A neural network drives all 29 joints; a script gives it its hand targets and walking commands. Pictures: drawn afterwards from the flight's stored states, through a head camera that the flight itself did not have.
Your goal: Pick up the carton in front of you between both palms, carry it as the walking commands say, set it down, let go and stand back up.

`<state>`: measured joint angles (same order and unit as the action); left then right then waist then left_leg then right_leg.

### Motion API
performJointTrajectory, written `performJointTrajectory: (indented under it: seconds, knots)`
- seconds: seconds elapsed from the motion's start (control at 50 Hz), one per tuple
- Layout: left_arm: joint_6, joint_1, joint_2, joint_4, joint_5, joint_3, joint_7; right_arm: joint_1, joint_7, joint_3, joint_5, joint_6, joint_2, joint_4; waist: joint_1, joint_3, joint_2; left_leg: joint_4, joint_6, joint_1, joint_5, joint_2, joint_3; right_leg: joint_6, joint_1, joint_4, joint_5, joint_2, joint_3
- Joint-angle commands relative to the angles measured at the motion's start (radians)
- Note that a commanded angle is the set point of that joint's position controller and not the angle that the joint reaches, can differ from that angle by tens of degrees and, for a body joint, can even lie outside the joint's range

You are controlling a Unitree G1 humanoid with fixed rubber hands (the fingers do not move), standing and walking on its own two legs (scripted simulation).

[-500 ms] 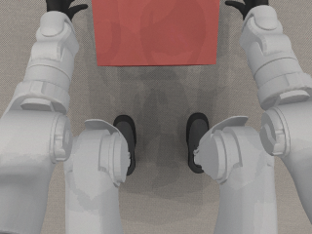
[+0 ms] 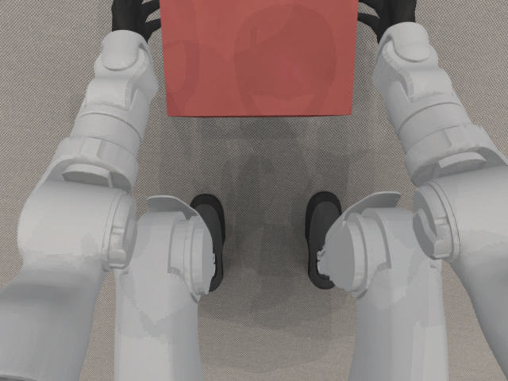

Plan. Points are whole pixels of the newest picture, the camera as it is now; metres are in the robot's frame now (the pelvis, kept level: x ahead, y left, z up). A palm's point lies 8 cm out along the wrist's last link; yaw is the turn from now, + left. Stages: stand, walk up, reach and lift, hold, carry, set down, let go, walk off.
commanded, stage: reach and lift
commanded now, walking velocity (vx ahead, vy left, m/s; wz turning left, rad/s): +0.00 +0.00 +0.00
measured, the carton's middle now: (257, 46) +0.52 +0.02 -0.25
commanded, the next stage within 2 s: none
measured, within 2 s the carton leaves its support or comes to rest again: leaves its support in 0.36 s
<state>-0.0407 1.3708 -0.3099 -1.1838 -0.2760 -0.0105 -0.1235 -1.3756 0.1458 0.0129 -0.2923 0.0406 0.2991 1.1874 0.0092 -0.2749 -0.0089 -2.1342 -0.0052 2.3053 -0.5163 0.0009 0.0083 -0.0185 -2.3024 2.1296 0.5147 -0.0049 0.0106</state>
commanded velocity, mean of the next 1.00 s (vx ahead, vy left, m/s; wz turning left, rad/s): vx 0.00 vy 0.00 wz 0.00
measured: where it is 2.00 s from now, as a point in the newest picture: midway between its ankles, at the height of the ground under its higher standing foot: (266, 257)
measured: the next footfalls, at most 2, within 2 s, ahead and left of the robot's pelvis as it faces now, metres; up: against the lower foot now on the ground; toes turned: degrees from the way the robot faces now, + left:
none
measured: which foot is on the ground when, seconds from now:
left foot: down 0.00-1.00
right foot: down 0.00-1.00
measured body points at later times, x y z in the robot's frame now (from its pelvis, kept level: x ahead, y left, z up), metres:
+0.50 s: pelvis +0.00 +0.00 +0.00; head +0.32 +0.02 +0.32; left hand +0.52 +0.17 -0.13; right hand +0.53 -0.14 -0.12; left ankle +0.12 +0.12 -0.34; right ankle +0.12 -0.13 -0.34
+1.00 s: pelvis +0.02 -0.01 +0.12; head +0.25 +0.01 +0.51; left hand +0.48 +0.17 +0.06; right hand +0.50 -0.13 +0.06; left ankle +0.12 +0.12 -0.34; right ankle +0.12 -0.13 -0.34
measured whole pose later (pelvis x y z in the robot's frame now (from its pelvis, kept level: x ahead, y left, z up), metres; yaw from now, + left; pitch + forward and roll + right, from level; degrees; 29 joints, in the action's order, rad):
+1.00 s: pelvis +0.02 -0.01 +0.12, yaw +3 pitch +41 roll +0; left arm 0.34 0.90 0.00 -0.67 0.16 0.40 -0.03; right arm -0.91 0.08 -0.43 0.16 -0.32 -0.03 0.68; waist 0.01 0.20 -0.02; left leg -1.74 -0.04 1.95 -0.49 -0.05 0.05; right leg -0.03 -1.94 1.75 0.52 -0.07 0.04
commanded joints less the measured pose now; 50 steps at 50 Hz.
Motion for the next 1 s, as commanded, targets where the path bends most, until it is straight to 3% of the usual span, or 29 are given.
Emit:
performJointTrajectory:
  seconds: [0.0, 0.04, 0.06, 0.14, 0.2, 0.28, 0.34, 0.4, 0.48, 0.56, 0.62, 0.68, 0.7, 0.74, 0.82, 0.98]
  knots:
    - [-0.027, 0.224, 0.033, 0.063, 0.008, -0.004, -0.008, -0.199, 0.007, 0.006, 0.007, 0.028, -0.055, -0.076, 0.012, 1.077, 0.010, 0.175, -0.011, -0.574, 0.210, -0.047, -0.007, -0.011, 0.558, -0.155, -0.203, -0.049, -0.015]
    - [-0.034, 0.240, 0.070, 0.058, 0.014, -0.015, -0.006, -0.191, 0.011, -0.006, 0.033, 0.034, -0.084, -0.054, -0.006, 1.068, 0.016, 0.176, -0.011, -0.562, 0.204, -0.055, -0.006, -0.009, 0.564, -0.160, -0.206, -0.055, -0.016]
    - [-0.041, 0.298, 0.203, 0.107, 0.002, -0.077, 0.008, -0.254, -0.006, 0.051, 0.020, 0.042, -0.203, -0.090, -0.004, 1.071, 0.021, 0.176, -0.005, -0.570, 0.221, -0.062, -0.005, -0.005, 0.553, -0.162, -0.222, -0.064, -0.019]
    - [-0.013, 0.503, 0.607, 0.119, 0.020, -0.158, 0.099, -0.474, -0.104, 0.119, 0.043, 0.022, -0.599, -0.093, -0.009, 1.036, 0.024, 0.162, -0.004, -0.539, 0.199, -0.093, -0.008, 0.002, 0.503, -0.145, -0.191, -0.091, -0.025]
    - [0.021, 0.547, 0.774, 0.153, 0.061, -0.143, 0.155, -0.543, -0.158, 0.113, 0.078, -0.012, -0.761, -0.134, -0.010, 1.046, 0.021, 0.146, -0.002, -0.545, 0.172, -0.111, -0.029, 0.005, 0.501, -0.127, -0.162, -0.106, -0.045]
    - [0.045, 0.602, 0.926, 0.272, 0.021, -0.200, 0.179, -0.588, -0.187, 0.162, 0.045, -0.038, -0.915, -0.254, -0.013, 1.258, 0.025, 0.121, -0.005, -0.664, 0.259, -0.123, -0.053, 0.008, 0.596, -0.099, -0.242, -0.124, -0.076]
    - [0.059, 0.622, 1.016, 0.412, -0.042, -0.269, 0.165, -0.603, -0.180, 0.233, -0.017, -0.059, -1.026, -0.390, -0.005, 1.539, 0.031, 0.111, -0.017, -0.843, 0.373, -0.137, -0.074, 0.005, 0.730, -0.087, -0.335, -0.140, -0.097]
    - [0.098, 0.581, 1.087, 0.531, -0.035, -0.285, 0.159, -0.588, -0.185, 0.256, -0.018, -0.094, -1.096, -0.510, 0.002, 1.687, 0.032, 0.128, -0.016, -0.947, 0.425, -0.153, -0.077, 0.004, 0.777, -0.107, -0.358, -0.157, -0.102]
    - [0.168, 0.501, 1.158, 0.599, 0.053, -0.239, 0.187, -0.531, -0.225, 0.247, 0.044, -0.169, -1.192, -0.586, 0.021, 1.604, -0.010, 0.194, -0.006, -0.872, 0.302, -0.163, -0.083, 0.003, 0.730, -0.174, -0.249, -0.174, -0.095]
    - [0.238, 0.419, 1.240, 0.528, 0.151, -0.164, 0.231, -0.388, -0.258, 0.131, 0.167, -0.236, -1.252, -0.480, -0.003, 1.362, 0.018, 0.282, -0.007, -0.729, 0.129, -0.169, -0.085, 0.013, 0.608, -0.264, -0.097, -0.177, -0.097]
    - [0.286, 0.350, 1.260, 0.421, 0.262, -0.049, 0.258, -0.311, -0.277, -0.011, 0.294, -0.280, -1.269, -0.356, -0.020, 1.193, 0.028, 0.353, -0.007, -0.646, 0.016, -0.165, -0.080, 0.022, 0.541, -0.337, 0.008, -0.175, -0.092]
    - [0.313, 0.318, 1.256, 0.383, 0.342, 0.040, 0.276, -0.306, -0.292, -0.063, 0.346, -0.309, -1.303, -0.329, 0.011, 1.194, 0.010, 0.406, -0.003, -0.668, 0.011, -0.163, -0.081, 0.017, 0.559, -0.402, 0.025, -0.176, -0.076]
    - [0.317, 0.311, 1.272, 0.386, 0.349, 0.047, 0.278, -0.318, -0.293, -0.058, 0.350, -0.311, -1.310, -0.339, 0.026, 1.235, 0.008, 0.417, 0.000, -0.675, 0.007, -0.164, -0.085, 0.016, 0.603, -0.413, 0.026, -0.178, -0.071]
    - [0.326, 0.307, 1.269, 0.398, 0.362, 0.048, 0.285, -0.301, -0.295, -0.059, 0.362, -0.324, -1.338, -0.343, 0.027, 1.272, -0.011, 0.446, -0.002, -0.705, 0.041, -0.167, -0.088, 0.008, 0.654, -0.455, -0.003, -0.180, -0.066]
    - [0.344, 0.275, 1.315, 0.441, 0.344, -0.005, 0.304, -0.256, -0.292, -0.030, 0.374, -0.340, -1.368, -0.383, 0.010, 1.355, -0.008, 0.497, -0.006, -0.766, 0.073, -0.174, -0.088, 0.003, 0.764, -0.513, -0.042, -0.183, -0.066]
    - [0.374, 0.160, 1.383, 0.547, 0.284, -0.147, 0.317, -0.148, -0.304, 0.133, 0.306, -0.366, -1.437, -0.511, 0.011, 1.460, 0.004, 0.599, -0.016, -0.973, 0.190, -0.177, -0.071, -0.006, 0.922, -0.607, -0.151, -0.185, -0.057]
